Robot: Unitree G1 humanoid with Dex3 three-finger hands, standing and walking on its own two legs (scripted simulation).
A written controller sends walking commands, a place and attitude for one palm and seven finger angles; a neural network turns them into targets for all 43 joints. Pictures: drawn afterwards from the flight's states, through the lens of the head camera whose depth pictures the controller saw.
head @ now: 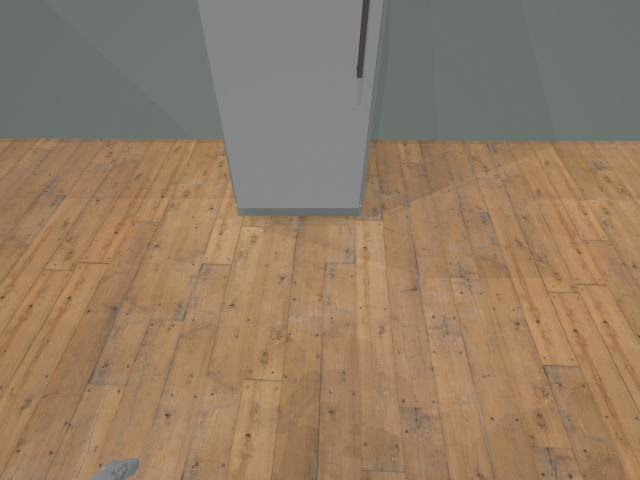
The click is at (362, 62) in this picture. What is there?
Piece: fridge door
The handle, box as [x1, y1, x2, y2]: [357, 0, 369, 77]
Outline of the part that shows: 369,0 363,0 357,77 361,77 362,75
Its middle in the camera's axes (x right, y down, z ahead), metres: +0.12 -0.64 +1.06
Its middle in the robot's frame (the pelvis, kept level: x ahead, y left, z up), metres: +1.25 -0.05 +0.12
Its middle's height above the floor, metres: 0.89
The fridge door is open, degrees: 0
